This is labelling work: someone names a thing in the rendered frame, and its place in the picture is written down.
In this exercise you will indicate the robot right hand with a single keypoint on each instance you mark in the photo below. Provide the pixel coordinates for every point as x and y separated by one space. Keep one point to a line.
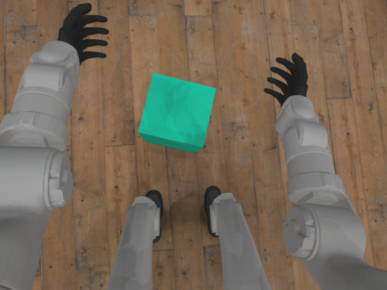
297 80

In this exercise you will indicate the right robot upper arm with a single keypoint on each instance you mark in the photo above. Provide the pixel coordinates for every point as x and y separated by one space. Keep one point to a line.
330 243

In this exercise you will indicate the left robot foot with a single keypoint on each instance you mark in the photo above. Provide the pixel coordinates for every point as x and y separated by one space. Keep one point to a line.
155 196

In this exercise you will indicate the carton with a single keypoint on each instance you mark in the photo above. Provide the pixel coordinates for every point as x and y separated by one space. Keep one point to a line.
176 113

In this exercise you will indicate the robot left forearm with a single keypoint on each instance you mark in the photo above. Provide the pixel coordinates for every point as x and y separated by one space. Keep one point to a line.
43 100

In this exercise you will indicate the robot right shin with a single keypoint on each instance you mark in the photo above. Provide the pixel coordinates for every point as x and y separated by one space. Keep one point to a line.
225 196

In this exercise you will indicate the robot left hand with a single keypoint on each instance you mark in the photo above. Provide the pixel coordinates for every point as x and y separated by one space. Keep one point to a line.
73 31

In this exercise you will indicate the robot right forearm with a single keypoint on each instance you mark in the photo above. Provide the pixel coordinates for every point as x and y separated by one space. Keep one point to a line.
311 174

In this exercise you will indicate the left robot upper arm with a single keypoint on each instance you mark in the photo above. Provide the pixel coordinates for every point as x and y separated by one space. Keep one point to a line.
34 181

